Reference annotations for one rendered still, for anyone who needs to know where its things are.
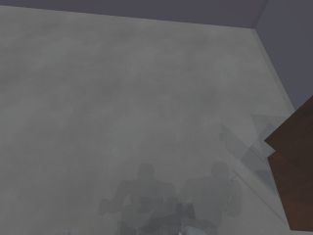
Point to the cupboard door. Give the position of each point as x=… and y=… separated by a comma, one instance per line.
x=293, y=139

